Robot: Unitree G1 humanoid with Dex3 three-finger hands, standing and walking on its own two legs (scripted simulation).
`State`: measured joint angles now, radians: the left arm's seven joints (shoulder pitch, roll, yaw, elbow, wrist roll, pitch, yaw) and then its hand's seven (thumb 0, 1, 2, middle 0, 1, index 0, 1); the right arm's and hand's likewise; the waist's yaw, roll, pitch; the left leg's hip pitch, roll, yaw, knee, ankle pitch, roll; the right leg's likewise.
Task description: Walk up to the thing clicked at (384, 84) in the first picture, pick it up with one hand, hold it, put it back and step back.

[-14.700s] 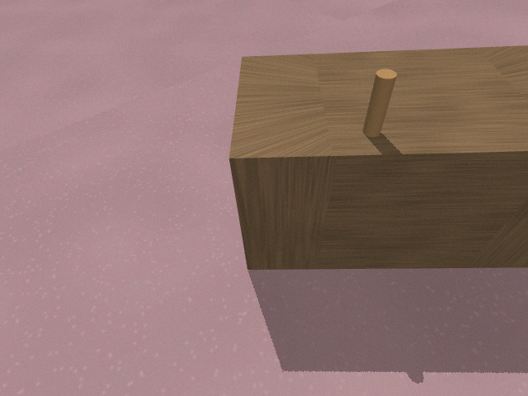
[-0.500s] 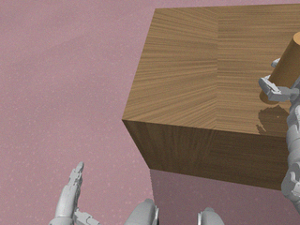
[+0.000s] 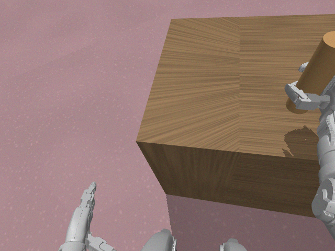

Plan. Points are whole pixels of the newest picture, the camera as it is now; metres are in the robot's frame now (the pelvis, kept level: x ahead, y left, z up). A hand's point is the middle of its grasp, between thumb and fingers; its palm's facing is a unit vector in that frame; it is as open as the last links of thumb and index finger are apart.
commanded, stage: lift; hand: right
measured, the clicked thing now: (314, 78) +0.49 -0.22 +0.11
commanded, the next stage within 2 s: hold in 1.46 s
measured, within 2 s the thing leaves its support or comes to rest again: neither
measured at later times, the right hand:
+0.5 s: hand (316, 84) +0.45 -0.21 +0.13, palm faces +0.18 +0.98 +0.00, open 7.6 cm
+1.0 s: hand (326, 92) +0.38 -0.18 +0.19, palm faces +0.17 +0.98 +0.01, open 7.6 cm
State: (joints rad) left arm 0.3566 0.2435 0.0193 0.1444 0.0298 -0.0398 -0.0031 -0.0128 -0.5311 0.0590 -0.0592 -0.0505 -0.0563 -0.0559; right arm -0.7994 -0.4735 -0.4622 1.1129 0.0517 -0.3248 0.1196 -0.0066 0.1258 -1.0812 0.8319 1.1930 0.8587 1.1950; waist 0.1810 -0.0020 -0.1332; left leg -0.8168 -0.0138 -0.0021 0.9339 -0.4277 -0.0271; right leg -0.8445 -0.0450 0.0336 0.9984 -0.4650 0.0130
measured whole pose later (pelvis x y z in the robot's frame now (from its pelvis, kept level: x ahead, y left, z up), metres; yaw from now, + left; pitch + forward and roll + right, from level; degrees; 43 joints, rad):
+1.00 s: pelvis +0.00 +0.01 +0.04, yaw -1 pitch +3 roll +0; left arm 0.35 0.23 0.07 0.37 -0.04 -0.05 0.07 -0.01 -0.52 0.05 -0.05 -0.05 -0.05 -0.05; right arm -0.38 -0.24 -0.24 0.33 0.18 0.06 0.02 -0.01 0.14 -1.10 0.85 1.18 0.88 1.18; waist 0.02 -0.03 -0.06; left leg -0.40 0.02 -0.02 0.70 -0.35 -0.02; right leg -0.40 -0.02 0.01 0.69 -0.35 0.02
